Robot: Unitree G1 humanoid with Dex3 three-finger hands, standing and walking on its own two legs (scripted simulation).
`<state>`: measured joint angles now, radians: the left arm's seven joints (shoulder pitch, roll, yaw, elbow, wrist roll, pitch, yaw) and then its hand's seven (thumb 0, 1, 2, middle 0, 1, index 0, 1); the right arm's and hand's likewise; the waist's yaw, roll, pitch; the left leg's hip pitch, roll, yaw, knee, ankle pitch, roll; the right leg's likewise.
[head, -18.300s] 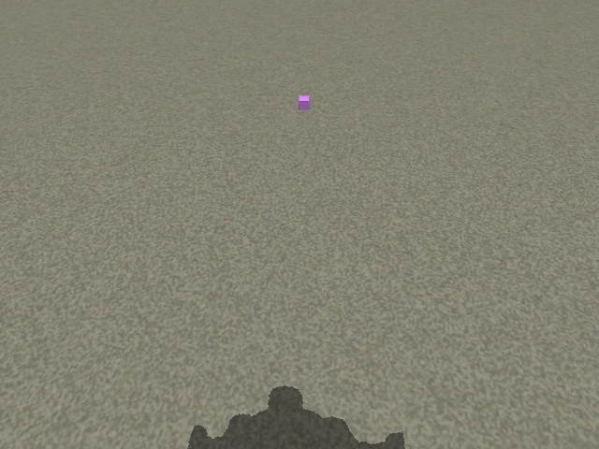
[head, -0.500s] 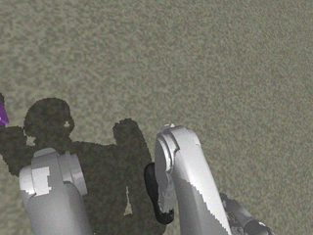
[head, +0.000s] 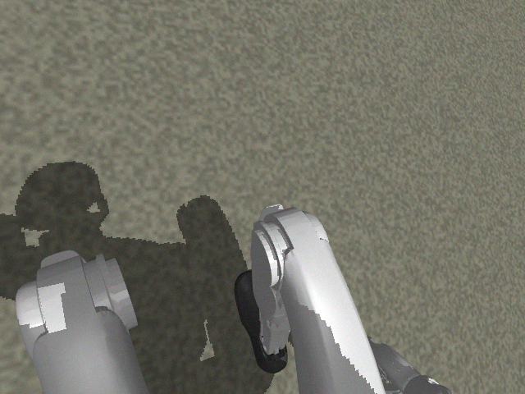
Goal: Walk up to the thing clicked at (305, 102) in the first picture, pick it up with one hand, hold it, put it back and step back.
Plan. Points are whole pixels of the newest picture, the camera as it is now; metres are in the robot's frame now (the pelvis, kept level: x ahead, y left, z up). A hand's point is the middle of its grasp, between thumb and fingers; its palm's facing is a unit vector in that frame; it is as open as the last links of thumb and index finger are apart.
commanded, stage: rest palm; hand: left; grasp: from above
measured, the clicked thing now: out of the picture +0.42 +0.36 -0.26
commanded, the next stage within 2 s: close in 0.44 s
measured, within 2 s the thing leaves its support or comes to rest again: neither
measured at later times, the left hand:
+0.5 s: hand out of the picture +0.40 +0.36 -0.24, palm faces -0.42 -0.21 -0.88, open 13.8 cm
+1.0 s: hand out of the picture +0.41 +0.36 -0.24, palm faces -0.42 -0.21 -0.89, open 12.9 cm
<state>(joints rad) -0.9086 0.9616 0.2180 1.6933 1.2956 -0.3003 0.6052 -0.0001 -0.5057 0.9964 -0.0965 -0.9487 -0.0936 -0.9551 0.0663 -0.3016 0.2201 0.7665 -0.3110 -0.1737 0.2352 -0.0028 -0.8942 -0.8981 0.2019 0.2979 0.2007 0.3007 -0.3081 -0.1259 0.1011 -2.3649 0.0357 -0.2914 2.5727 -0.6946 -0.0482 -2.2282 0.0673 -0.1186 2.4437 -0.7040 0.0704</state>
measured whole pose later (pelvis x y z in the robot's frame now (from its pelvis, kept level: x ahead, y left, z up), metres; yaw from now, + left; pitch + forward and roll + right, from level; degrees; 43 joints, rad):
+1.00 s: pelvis +0.00 +0.01 +0.00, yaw -2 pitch +24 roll -14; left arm -0.95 1.04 0.20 1.74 1.25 -0.25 0.61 0.00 -0.32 0.86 -0.21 -0.91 -0.23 -0.89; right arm 0.05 -0.33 0.28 0.74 -0.32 -0.26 0.27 0.00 -0.89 -0.90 0.20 0.30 0.20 0.30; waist -0.33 -0.16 0.15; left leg -2.36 0.04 -0.32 2.59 -0.70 -0.03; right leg -2.20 0.08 -0.14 2.43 -0.69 0.08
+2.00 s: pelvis -0.01 +0.01 +0.00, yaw -2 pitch +24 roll -14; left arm -0.95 1.02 0.18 1.73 1.27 -0.27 0.63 0.00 0.04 0.60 -0.61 -0.74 -0.68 -0.66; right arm 0.05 -0.34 0.27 0.73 -0.30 -0.28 0.27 0.00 -0.89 -0.90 0.20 0.30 0.20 0.30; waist -0.32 -0.16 0.15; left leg -2.36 0.03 -0.31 2.59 -0.69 -0.03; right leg -2.20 0.08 -0.14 2.43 -0.69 0.08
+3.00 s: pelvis -0.01 +0.00 +0.03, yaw +3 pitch +31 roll -10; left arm -0.84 0.80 0.12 1.33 1.17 -0.19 0.31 -0.01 0.01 0.61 -0.65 -0.71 -0.72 -0.60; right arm 0.10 -0.30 0.11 0.73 -0.15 -0.12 0.24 0.00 -0.90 -0.90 0.20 0.30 0.20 0.30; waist -0.20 -0.02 -0.01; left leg -2.34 0.03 -0.22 2.44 -0.65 -0.03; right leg -2.21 0.03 -0.08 2.35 -0.69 0.07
